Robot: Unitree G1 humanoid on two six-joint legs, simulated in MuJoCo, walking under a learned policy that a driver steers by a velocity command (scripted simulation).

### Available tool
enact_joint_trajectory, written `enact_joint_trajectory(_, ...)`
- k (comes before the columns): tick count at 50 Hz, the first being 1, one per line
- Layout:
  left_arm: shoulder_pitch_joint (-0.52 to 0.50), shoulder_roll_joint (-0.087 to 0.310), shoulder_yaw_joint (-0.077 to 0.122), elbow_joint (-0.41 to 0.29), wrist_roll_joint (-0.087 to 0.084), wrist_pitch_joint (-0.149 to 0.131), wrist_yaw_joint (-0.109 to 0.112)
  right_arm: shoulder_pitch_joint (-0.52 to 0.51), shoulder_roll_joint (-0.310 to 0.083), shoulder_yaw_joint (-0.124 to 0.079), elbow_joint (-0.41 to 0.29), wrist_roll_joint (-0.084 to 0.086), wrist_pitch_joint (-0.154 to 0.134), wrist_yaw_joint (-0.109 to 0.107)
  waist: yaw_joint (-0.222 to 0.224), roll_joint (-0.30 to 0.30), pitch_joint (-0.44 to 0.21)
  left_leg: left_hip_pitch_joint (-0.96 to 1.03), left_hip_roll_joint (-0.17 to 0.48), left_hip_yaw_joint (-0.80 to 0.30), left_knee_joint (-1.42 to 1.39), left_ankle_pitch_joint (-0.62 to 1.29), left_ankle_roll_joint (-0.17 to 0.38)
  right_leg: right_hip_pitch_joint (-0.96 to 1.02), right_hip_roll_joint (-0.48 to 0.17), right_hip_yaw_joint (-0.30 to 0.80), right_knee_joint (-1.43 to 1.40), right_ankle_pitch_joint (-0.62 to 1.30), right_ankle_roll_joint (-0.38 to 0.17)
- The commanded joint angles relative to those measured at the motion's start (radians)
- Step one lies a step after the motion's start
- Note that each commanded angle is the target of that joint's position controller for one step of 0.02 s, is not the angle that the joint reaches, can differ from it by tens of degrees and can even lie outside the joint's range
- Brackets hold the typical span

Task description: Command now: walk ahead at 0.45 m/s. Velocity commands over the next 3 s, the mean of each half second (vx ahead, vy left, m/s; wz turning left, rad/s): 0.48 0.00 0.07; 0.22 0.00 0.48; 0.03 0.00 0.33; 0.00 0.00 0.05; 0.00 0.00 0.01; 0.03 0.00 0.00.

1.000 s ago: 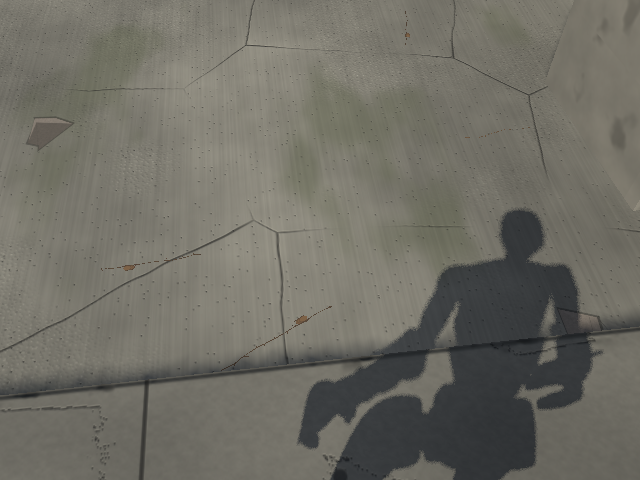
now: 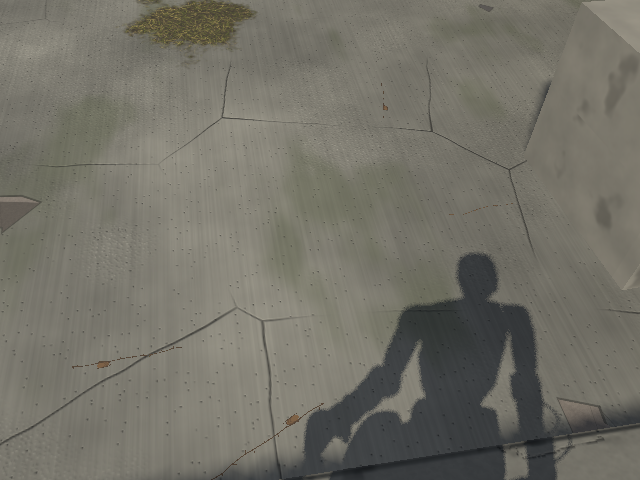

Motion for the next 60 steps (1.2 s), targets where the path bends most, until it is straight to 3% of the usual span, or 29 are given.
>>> enact_joint_trajectory(1,-0.054,0.063,0.027,-0.064,0.001,0.003,-0.005,-0.012,-0.127,-0.008,-0.044,-0.009,-0.01,-0.016,0.044,0.164,0.081,0.084,0.242,-0.251,-0.299,0.447,0.084,-0.148,-0.046,-0.014,-0.022,0.071,0.037)
enact_joint_trajectory(5,-0.204,-0.003,0.014,-0.11,0.002,0.011,-0.014,-0.004,-0.166,-0.014,-0.06,-0.006,-0.005,-0.044,0.062,0.165,0.093,0.033,0.221,-0.158,-0.352,0.456,0.09,-0.006,-0.023,-0.069,-0.319,0.09,0.055)
enact_joint_trajectory(8,-0.153,0.038,0.028,-0.101,0.011,0.018,-0.014,-0.041,-0.18,-0.026,-0.082,0.012,-0.003,-0.039,0.114,0.189,0.089,-0.034,0.251,-0.126,-0.325,0.469,0.115,0.158,-0.003,-0.121,-0.346,0.038,0.044)
enact_joint_trajectory(10,-0.028,0.062,0.049,-0.071,0.014,0.019,-0.008,-0.087,-0.192,-0.031,-0.102,0.018,0.002,-0.034,0.184,0.185,0.049,-0.058,0.235,-0.086,-0.136,0.71,0.108,0.337,0.036,-0.165,-0.468,0.016,0.02)
enact_joint_trajectory(11,0.133,0.093,0.072,-0.018,0.003,0.021,-0.004,-0.11,-0.19,-0.029,-0.11,0.005,0.008,-0.03,0.246,0.16,-0.034,-0.109,0.2,-0.068,0.086,0.832,0.099,0.541,0.032,-0.132,-0.543,0.011,-0.001)
enact_joint_trajectory(12,0.287,0.123,0.088,0.031,-0.015,0.02,-0.005,-0.151,-0.17,-0.024,-0.121,-0.02,0.01,-0.023,0.315,0.085,-0.115,-0.258,0.132,-0.028,0.422,0.678,0.058,0.753,-0.054,-0.026,-0.576,-0.015,-0.022)
enact_joint_trajectory(13,0.239,0.153,0.072,0.03,0.029,0.0,-0.02,-0.126,-0.057,-0.007,-0.174,0.015,-0.001,-0.009,0.197,-0.192,-0.087,-0.602,-0.01,-0.021,0.771,0.264,0.022,0.754,-0.274,0.495,-0.775,-0.398,-0.177)
enact_joint_trajectory(14,0.103,0.113,0.042,0.0,0.045,-0.04,-0.032,-0.175,-0.079,-0.009,-0.213,0.051,-0.032,-0.004,0.144,-0.149,0.051,-0.685,0.009,-0.165,0.919,0.29,0.059,0.57,-0.343,0.69,-0.938,-0.347,-0.249)
enact_joint_trajectory(15,0.058,0.056,0.017,-0.004,0.049,-0.065,-0.035,-0.179,-0.102,-0.014,-0.235,0.071,-0.045,0.003,0.097,-0.101,0.108,-0.7,0.055,-0.163,0.95,0.379,0.068,0.471,-0.352,0.582,-0.97,-0.296,-0.268)
enact_joint_trajectory(18,-0.031,0.007,-0.006,0.006,0.039,-0.1,-0.035,-0.109,-0.147,-0.029,-0.211,0.042,-0.03,-0.008,-0.001,-0.034,0.15,-0.58,0.161,-0.149,0.78,0.521,0.02,0.331,-0.242,0.257,-1.004,-0.026,-0.167)
enact_joint_trajectory(23,0.098,0.061,-0.002,0.043,0.072,-0.103,0.002,-0.255,-0.111,-0.022,-0.26,0.025,0.0,0.005,0.041,0.026,0.154,-0.587,0.126,-0.142,0.495,0.743,-0.029,0.34,-0.18,-0.019,-0.981,0.481,-0.122)
enact_joint_trajectory(26,0.115,0.098,0.005,0.033,0.061,-0.109,0.014,-0.396,-0.082,-0.007,-0.321,0.017,-0.003,0.033,0.081,0.014,0.13,-0.391,0.084,-0.019,0.256,0.929,-0.037,0.283,-0.139,-0.14,-1.02,0.522,-0.098)
enact_joint_trajectory(27,0.13,0.104,0.009,0.037,0.073,-0.11,0.015,-0.319,-0.099,-0.02,-0.293,0.005,-0.002,0.044,0.055,0.017,0.089,-0.325,0.083,-0.029,0.362,1.006,-0.028,0.311,-0.175,-0.156,-0.954,0.608,-0.103)
enact_joint_trajectory(30,0.068,0.12,0.016,-0.006,0.054,-0.092,0.023,-0.284,-0.166,-0.042,-0.31,-0.006,0.0,0.051,0.008,-0.029,0.083,-0.222,0.012,0.046,0.336,0.867,0.013,0.352,-0.179,-0.223,-0.787,1.01,-0.083)
enact_joint_trajectory(32,0.031,0.147,0.025,-0.034,0.045,-0.066,0.036,-0.111,-0.232,-0.074,-0.284,-0.007,0.005,0.059,-0.09,-0.088,0.006,-0.059,-0.05,0.078,0.33,0.691,0.051,0.383,-0.201,-0.203,-0.504,1.272,-0.072)
enact_joint_trajectory(33,-0.027,0.159,0.028,-0.06,0.03,-0.065,0.038,0.029,-0.285,-0.099,-0.253,-0.002,0.008,0.058,-0.176,-0.081,-0.034,0.08,-0.053,0.046,0.19,0.744,0.079,0.344,-0.179,-0.183,-0.265,1.165,-0.045)
enact_joint_trajectory(34,-0.012,0.141,0.03,-0.086,0.036,-0.081,0.03,0.074,-0.353,-0.114,-0.237,0.007,0.011,0.042,-0.171,0.133,-0.032,0.191,0.044,-0.092,0.081,1.13,0.142,0.208,-0.05,-0.183,0.162,0.509,0.016)
enact_joint_trajectory(35,0.197,-0.019,-0.008,-0.095,0.048,-0.106,-0.001,-0.05,-0.343,-0.088,-0.295,-0.019,0.005,0.037,0.029,0.366,-0.139,0.423,0.255,-0.509,0.1,1.451,0.338,-0.159,0.095,-0.049,0.492,-0.3,0.059)
enact_joint_trajectory(36,0.142,0.053,-0.003,-0.12,0.017,-0.135,-0.015,-0.037,-0.287,-0.069,-0.328,-0.018,-0.003,0.054,-0.028,0.274,-0.255,0.38,0.317,-0.621,-0.002,1.464,0.38,-0.178,0.081,0.113,0.517,-0.269,0.031)
enact_joint_trajectory(37,0.031,0.091,0.012,-0.174,-0.008,-0.129,-0.009,-0.076,-0.267,-0.069,-0.343,0.004,-0.007,0.064,-0.023,0.156,-0.174,0.302,0.3,-0.592,-0.058,1.191,0.343,-0.255,0.048,0.107,0.459,-0.184,0.015)
enact_joint_trajectory(38,-0.009,0.108,0.018,-0.195,0.005,-0.11,0.007,-0.139,-0.266,-0.065,-0.365,0.024,-0.01,0.067,0.01,0.035,-0.08,0.147,0.281,-0.555,-0.091,1.095,0.301,-0.251,0.014,0.101,0.378,-0.112,0.02)
enact_joint_trajectory(40,0.017,0.125,0.031,-0.207,0.035,-0.054,0.029,-0.205,-0.253,-0.058,-0.397,0.01,-0.011,0.054,0.071,-0.009,-0.062,-0.064,0.255,-0.505,-0.115,1.038,0.286,-0.119,-0.042,0.116,0.275,-0.059,0.036)
enact_joint_trajectory(44,-0.07,0.049,0.006,-0.288,0.064,-0.023,0.046,-0.177,-0.272,-0.067,-0.399,-0.002,0.025,-0.006,0.068,0.079,-0.105,-0.148,0.14,-0.33,-0.062,1.281,0.22,-0.024,-0.007,0.064,-0.076,0.079,0.064)
enact_joint_trajectory(46,-0.022,0.083,0.01,-0.276,0.068,-0.033,0.027,-0.202,-0.268,-0.066,-0.453,-0.015,0.048,-0.03,0.077,0.08,-0.198,-0.114,0.136,-0.324,0.015,1.322,0.218,-0.009,0.01,0.066,-0.004,0.273,0.079)
enact_joint_trajectory(49,-0.135,0.092,0.008,-0.342,0.055,-0.028,0.02,-0.174,-0.247,-0.062,-0.484,0.012,0.073,-0.037,0.04,0.12,-0.13,-0.106,0.101,-0.368,0.041,1.087,0.201,-0.087,0.034,0.076,-0.101,0.266,0.094)
enact_joint_trajectory(52,-0.247,0.149,0.03,-0.406,0.03,-0.05,0.001,-0.062,-0.236,-0.064,-0.496,0.006,0.051,-0.069,-0.029,0.173,-0.085,0.132,0.196,-0.62,0.135,0.867,0.26,-0.428,0.022,0.217,-0.039,0.172,0.106)
enact_joint_trajectory(54,-0.267,0.148,0.032,-0.425,0.033,-0.061,-0.002,-0.034,-0.255,-0.071,-0.516,0.004,0.044,-0.079,-0.041,0.178,-0.092,0.167,0.215,-0.692,0.166,0.892,0.265,-0.489,0.028,0.24,-0.012,0.106,0.107)
enact_joint_trajectory(58,-0.196,0.141,0.026,-0.41,0.042,-0.059,-0.022,-0.088,-0.27,-0.066,-0.559,0.003,0.058,-0.085,-0.009,0.188,-0.114,0.04,0.175,-0.67,0.217,0.946,0.216,-0.387,0.035,0.198,0.014,0.121,0.089)
enact_joint_trajectory(60,-0.175,0.101,0.002,-0.401,0.057,-0.043,-0.049,-0.15,-0.262,-0.063,-0.576,0.017,0.085,-0.088,0.013,0.144,-0.09,-0.195,0.045,-0.493,0.242,0.677,0.115,-0.103,0.04,0.119,-0.307,0.346,0.07)
Next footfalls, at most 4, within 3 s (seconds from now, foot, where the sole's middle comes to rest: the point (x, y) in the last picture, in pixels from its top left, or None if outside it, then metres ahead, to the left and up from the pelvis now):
0.22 right None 0.17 -0.11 -0.75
0.66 left None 0.45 0.12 -0.75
1.32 right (358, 442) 0.67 -0.12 -0.88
1.82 left None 0.45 0.03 -0.75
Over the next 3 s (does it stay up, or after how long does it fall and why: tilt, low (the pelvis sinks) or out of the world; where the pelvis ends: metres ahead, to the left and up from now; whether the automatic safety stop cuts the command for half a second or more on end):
stays up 0.54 -0.11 -0.10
